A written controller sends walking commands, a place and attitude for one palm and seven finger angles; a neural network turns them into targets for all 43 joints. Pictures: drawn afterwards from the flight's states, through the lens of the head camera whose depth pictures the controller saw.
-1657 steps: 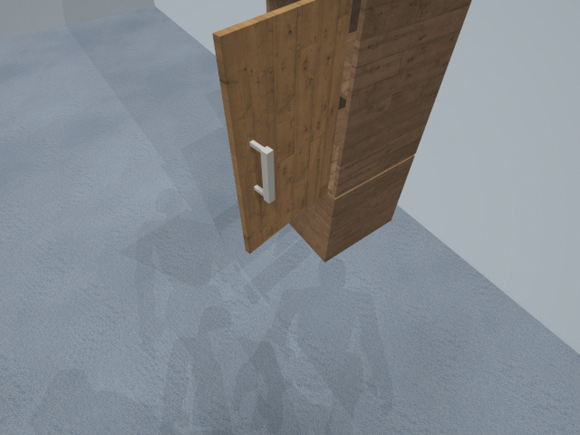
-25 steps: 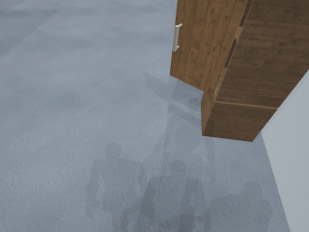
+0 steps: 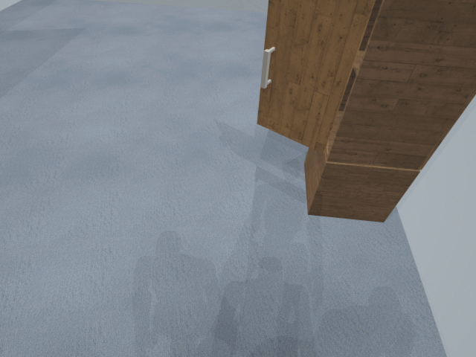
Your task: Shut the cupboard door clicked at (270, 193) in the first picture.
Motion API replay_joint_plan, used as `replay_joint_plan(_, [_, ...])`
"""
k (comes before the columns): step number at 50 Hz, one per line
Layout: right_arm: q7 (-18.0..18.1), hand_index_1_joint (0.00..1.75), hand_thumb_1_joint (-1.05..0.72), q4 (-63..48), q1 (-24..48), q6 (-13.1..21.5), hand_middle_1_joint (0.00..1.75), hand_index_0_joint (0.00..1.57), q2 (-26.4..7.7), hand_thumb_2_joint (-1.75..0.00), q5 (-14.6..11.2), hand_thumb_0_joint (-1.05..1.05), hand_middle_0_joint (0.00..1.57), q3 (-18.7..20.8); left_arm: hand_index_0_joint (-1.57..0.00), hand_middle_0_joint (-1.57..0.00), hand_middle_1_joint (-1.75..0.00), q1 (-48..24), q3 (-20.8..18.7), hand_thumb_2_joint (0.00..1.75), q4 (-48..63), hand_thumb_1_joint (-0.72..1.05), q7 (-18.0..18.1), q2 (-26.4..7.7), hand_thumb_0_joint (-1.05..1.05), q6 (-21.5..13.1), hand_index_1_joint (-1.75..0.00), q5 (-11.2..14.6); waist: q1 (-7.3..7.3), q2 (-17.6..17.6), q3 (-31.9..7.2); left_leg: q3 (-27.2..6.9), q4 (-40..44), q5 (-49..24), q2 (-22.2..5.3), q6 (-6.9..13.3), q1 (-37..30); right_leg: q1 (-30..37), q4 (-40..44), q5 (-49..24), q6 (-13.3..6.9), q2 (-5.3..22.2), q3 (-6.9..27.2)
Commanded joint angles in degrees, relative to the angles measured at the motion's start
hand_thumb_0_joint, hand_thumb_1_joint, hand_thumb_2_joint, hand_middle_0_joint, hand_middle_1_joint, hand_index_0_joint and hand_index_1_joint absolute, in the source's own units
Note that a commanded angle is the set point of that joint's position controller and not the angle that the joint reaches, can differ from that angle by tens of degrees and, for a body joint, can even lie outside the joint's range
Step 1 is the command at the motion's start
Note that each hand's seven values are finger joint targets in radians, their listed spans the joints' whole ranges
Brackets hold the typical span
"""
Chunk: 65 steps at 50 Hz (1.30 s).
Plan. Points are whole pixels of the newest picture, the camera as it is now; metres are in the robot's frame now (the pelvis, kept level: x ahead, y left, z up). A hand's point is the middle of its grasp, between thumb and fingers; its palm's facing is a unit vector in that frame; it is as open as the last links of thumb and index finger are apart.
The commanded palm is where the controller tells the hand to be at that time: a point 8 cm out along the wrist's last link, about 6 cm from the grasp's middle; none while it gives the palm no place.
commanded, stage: let the arm hang, fingers relaxed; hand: left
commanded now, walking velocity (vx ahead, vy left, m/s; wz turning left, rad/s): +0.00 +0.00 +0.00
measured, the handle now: (268, 67) +1.12 -0.07 -0.05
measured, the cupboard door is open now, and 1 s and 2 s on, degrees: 60 60 60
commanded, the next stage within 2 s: look to check the result in 0.12 s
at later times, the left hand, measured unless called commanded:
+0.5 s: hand out of the picture -0.02 +0.18 -0.18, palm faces +0.00 -0.98 -0.18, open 7.4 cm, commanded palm none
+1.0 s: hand out of the picture +0.02 +0.19 -0.18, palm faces +0.05 -0.98 -0.20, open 7.4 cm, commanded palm none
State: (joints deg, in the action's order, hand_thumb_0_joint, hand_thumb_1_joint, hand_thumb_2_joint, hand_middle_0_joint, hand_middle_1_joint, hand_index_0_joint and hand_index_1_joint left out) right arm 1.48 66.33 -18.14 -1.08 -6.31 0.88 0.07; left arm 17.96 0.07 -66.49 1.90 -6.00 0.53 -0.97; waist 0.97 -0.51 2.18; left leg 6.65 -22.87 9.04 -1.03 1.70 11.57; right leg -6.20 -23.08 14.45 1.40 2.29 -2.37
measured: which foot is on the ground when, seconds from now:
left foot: down 0.00-1.00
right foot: down 0.00-1.00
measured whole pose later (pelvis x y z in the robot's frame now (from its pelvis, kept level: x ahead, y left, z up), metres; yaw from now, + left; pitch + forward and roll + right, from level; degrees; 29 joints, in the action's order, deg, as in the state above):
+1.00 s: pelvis +0.02 +0.01 -0.01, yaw +3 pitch +0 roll +0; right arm 0.5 63.1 -17.6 -1.7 -9.3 1.5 1.6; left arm 16.0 -2.0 -63.0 0.9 -9.7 0.8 -2.0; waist 1.7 -0.3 1.7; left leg 4.5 -29.0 14.9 1.4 2.8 15.2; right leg -7.9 -27.8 19.5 2.1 4.8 -4.6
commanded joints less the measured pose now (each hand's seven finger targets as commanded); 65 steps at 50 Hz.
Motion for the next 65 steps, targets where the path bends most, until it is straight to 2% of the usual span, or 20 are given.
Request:
replay_joint_plan(1, [0.60, 0.30, -0.90, -1.76, -3.54, 0.97, 0.30, 0.20, -5.58, -0.90, -0.10, 0.00, 0.20, 1.11, -0.20, -0.20, -0.30, 5.34, -1.05, 0.90, 0.72, 0.90, 0.46, -5.72, 0.00, -0.61, -0.30, 0.20, -0.43, 1.23, 4.74, -6.95, 6.06, 5.66, -4.89, -0.21, -0.04, -7.18, 5.38, 0.02, -1.81, 3.20, 3.74])
replay_joint_plan(28, [0.30, 0.30, -0.90, -2.92, -1.56, 1.58, 0.30, 0.20, -8.65, -0.90, -0.40, 0.00, 0.20, 1.64, -0.20, -0.20, -0.30, 4.03, -1.20, 0.90, 1.53, 0.90, 0.44, -8.14, 0.00, -0.95, -0.30, -0.12, -0.28, -0.39, 2.25, -7.60, 6.59, 2.27, -5.53, 0.31, -2.64, -5.59, 4.94, -2.81, -1.34, 3.55, 3.99])
replay_joint_plan(40, [0.26, 0.30, -0.90, -3.02, 0.38, 1.78, 0.30, 0.20, -9.93, -0.90, -0.23, 0.00, 0.20, 1.66, -0.20, -0.20, -0.30, 1.76, -1.31, 0.90, 1.72, 0.90, 0.29, -9.25, 0.00, -0.91, -0.30, -0.07, -0.28, 0.86, 2.45, -7.67, 7.09, 1.18, -5.70, 0.07, -3.41, -5.26, 5.07, -3.43, -1.32, 3.82, 4.04])
replay_joint_plan(43, [-0.05, 0.30, -0.90, -3.03, -1.04, 1.10, 0.30, 0.20, -9.14, -0.90, 0.03, 0.00, 0.20, 1.63, -0.20, -0.20, -0.30, 2.29, -1.80, 0.90, 2.19, 0.90, 0.22, -9.14, 0.00, -0.58, -0.30, -0.15, -0.06, 1.48, 1.82, -8.79, 6.19, 9.86, -4.55, 0.19, -0.86, -4.41, 2.72, 3.53, -1.08, 3.68, 1.51])
replay_joint_plan(46, [-0.32, 0.30, -0.90, -5.21, -0.33, 0.38, 0.30, 0.20, -10.18, -0.90, 0.53, 0.00, 0.20, 2.71, -0.20, -0.20, -0.30, 2.11, -3.12, 0.90, 4.15, 0.90, -0.45, -10.37, 0.00, -0.09, -0.30, -0.72, -0.36, 1.11, 5.72, -12.06, 5.73, 22.81, -4.64, 1.48, 6.03, -7.93, 1.25, 15.69, -1.48, 4.16, 0.78])
replay_joint_plan(48, [-0.57, 0.30, -0.90, -7.14, 0.20, 0.29, 0.30, 0.20, -10.32, -0.90, 0.58, 0.00, 0.20, 3.04, -0.20, -0.20, -0.30, 3.07, -3.99, 0.90, 5.32, 0.90, -0.81, -11.58, 0.00, -0.20, -0.30, -0.95, -1.24, -1.87, 6.21, -11.28, 0.72, 24.38, -2.70, 1.59, 11.73, -6.00, 2.63, 20.35, -2.89, 6.46, 2.60])
replay_joint_plan(49, [-0.80, 0.30, -0.90, -8.22, 0.87, 0.46, 0.30, 0.20, -9.10, -0.90, 0.62, 0.00, 0.20, 2.95, -0.20, -0.20, -0.30, 3.90, -4.57, 0.90, 5.58, 0.90, -0.81, -12.42, 0.00, -0.36, -0.30, -1.04, -2.01, -5.81, 6.55, -8.09, -5.09, 22.43, -0.33, 0.89, 17.19, -2.42, 5.10, 23.04, -4.67, 9.83, 6.02])
replay_joint_plan(50, [-1.05, 0.30, -0.90, -9.57, 1.93, 0.65, 0.30, 0.20, -7.93, -0.90, 0.57, 0.00, 0.20, 2.75, -0.20, -0.20, -0.30, 5.05, -5.29, 0.90, 5.92, 0.90, -0.67, -14.01, 0.00, -0.60, -0.30, -1.07, -3.01, -12.35, 6.24, -2.67, -14.50, 17.87, 1.79, -0.07, 21.62, 1.19, 9.45, 25.76, -7.17, 15.48, 11.48])
replay_joint_plan(51, [-1.41, 0.30, -0.90, -11.34, 5.27, 0.80, 0.30, 0.20, -7.92, -0.90, 0.60, 0.00, 0.20, 3.03, -0.20, -0.20, -0.30, 6.05, -5.70, 0.90, 6.29, 0.90, -0.51, -14.69, 0.00, -1.08, -0.30, -0.92, -4.09, -14.63, 7.27, -1.90, -23.69, 17.96, 0.46, -0.52, 25.22, 2.20, 12.87, 24.00, -10.12, 20.69, 15.76])
replay_joint_plan(52, [-1.77, 0.30, -0.90, -13.24, 8.42, 1.11, 0.30, 0.20, -8.56, -0.90, 0.48, 0.00, 0.20, 3.32, -0.20, -0.20, -0.30, 5.99, -5.81, 0.90, 6.67, 0.90, -0.44, -14.60, 0.00, -1.78, -0.30, -1.00, -4.13, -12.18, 8.26, -3.36, -29.21, 19.15, -2.09, -0.70, 28.54, 3.22, 13.42, 18.66, -11.88, 23.37, 16.59])
replay_joint_plan(53, [-2.13, 0.30, -0.90, -14.49, 9.79, 1.44, 0.30, 0.20, -8.59, -0.90, 0.27, 0.00, 0.20, 3.48, -0.20, -0.20, -0.30, 5.03, -6.01, 0.90, 7.08, 0.90, -0.24, -14.09, 0.00, -2.17, -0.30, -1.22, -3.70, -9.28, 8.27, -4.74, -31.22, 20.37, -4.00, -0.61, 30.14, 4.75, 12.28, 13.36, -12.13, 24.63, 14.11])
replay_joint_plan(54, [-2.52, 0.30, -0.90, -15.34, 10.04, 1.76, 0.30, 0.20, -8.23, -0.90, 0.10, 0.00, 0.20, 3.42, -0.20, -0.20, -0.30, 2.93, -6.24, 0.90, 7.94, 0.90, -0.26, -14.81, 0.00, -2.49, -0.30, -1.57, -2.67, -8.19, 8.24, -5.98, -28.31, 20.96, -5.41, -0.62, 29.22, 5.18, 9.21, 7.13, -10.93, 24.03, 9.36])
replay_joint_plan(55, [-2.83, 0.30, -0.90, -15.52, 8.51, 2.00, 0.30, 0.20, -8.20, -0.90, 0.01, 0.00, 0.20, 3.31, -0.20, -0.20, -0.30, 1.13, -6.60, 0.90, 8.55, 0.90, -0.39, -15.49, 0.00, -2.66, -0.30, -1.67, -1.47, -7.45, 6.45, -4.88, -22.17, 19.98, -5.45, -0.59, 25.33, 5.34, 5.35, 2.28, -8.95, 22.50, 4.37])
replay_joint_plan(57, [-3.25, 0.30, -0.90, -13.58, 1.11, 2.20, 0.30, 0.20, -8.97, -0.90, 0.41, 0.00, 0.20, 3.37, -0.20, -0.20, -0.30, -0.70, -6.89, 0.90, 9.78, 0.90, -1.01, -17.15, 0.00, -2.45, -0.30, -0.78, 1.82, -4.72, 2.39, 2.17, -12.13, 9.99, -0.72, -0.52, 7.40, -2.37, -3.19, -2.04, -4.84, 17.64, -4.76])
replay_joint_plan(58, [-3.21, 0.30, -0.90, -11.85, -5.34, 2.31, 0.30, 0.20, -11.61, -0.90, 0.71, 0.00, 0.20, 4.26, -0.20, -0.20, -0.30, -1.14, -6.71, 0.90, 10.44, 0.90, -1.53, -16.79, 0.00, -2.31, -0.30, -0.39, 4.66, 1.67, -0.69, 1.70, -8.33, 8.14, 1.23, 0.40, -5.08, -9.42, -14.49, -4.38, -2.50, 13.94, -9.09])
replay_joint_plan(59, [-2.62, 0.30, -0.90, -10.24, -12.81, 2.55, 0.30, 0.20, -18.17, -0.90, 1.50, 0.00, 0.20, 6.03, -0.20, -0.20, -0.30, -0.74, -6.29, 0.90, 13.01, 0.90, -2.33, -13.33, 0.00, -1.89, -0.30, 0.08, 7.49, 18.31, -3.12, -21.84, -0.40, 10.44, -10.89, 5.89, -14.23, -23.33, -33.94, 5.20, 1.82, 5.69, -12.38])
replay_joint_plan(60, [-1.44, 0.30, -0.90, -8.83, -19.11, 2.51, 0.30, 0.20, -21.84, -0.90, 1.58, 0.00, 0.20, 6.85, -0.20, -0.20, -0.30, -7.19, -5.32, 0.90, 17.47, 0.90, -2.50, -12.11, 0.00, -2.06, -0.30, 0.05, 10.08, 21.90, -4.07, -42.44, 8.25, 8.42, -20.90, 12.10, -17.76, -34.97, -46.11, 21.75, 2.26, 0.55, -5.33])
replay_joint_plan(61, [-1.16, 0.30, -0.90, -8.85, -16.51, 2.25, 0.30, 0.20, -22.21, -0.90, 1.21, 0.00, 0.20, 6.63, -0.20, -0.20, -0.30, -11.29, -5.55, 0.90, 18.47, 0.90, -2.03, -12.31, 0.00, -2.05, -0.30, -0.44, 8.56, 11.66, -2.29, -41.70, 9.80, 17.15, -21.89, 12.17, -11.09, -35.18, -50.05, 19.21, 0.49, 3.05, 0.82])
replay_joint_plan(63, [-0.65, 0.30, -0.90, -12.22, -7.27, 3.02, 0.30, 0.20, -17.56, -0.90, 1.20, 0.00, 0.20, 5.22, -0.20, -0.20, -0.30, -11.49, -5.56, 0.90, 17.42, 0.90, -2.46, -11.85, 0.00, -2.26, -0.30, -0.68, 4.49, 7.18, 1.92, -36.30, 10.95, 22.25, -18.05, 10.03, -0.28, -33.59, -48.59, 9.67, 0.31, 6.09, 3.79])
replay_joint_plan(65, [-0.17, 0.30, -0.90, -12.97, -3.58, 4.14, 0.30, 0.20, -15.80, -0.90, 1.05, 0.00, 0.20, 4.47, -0.20, -0.20, -0.30, -8.23, -5.63, 0.90, 16.01, 0.90, -3.08, -11.20, 0.00, -2.04, -0.30, -1.02, 1.71, 5.50, 0.49, -28.11, 10.10, 12.49, -13.75, 8.71, -0.41, -31.10, -44.27, 4.12, 1.46, 5.56, 3.40])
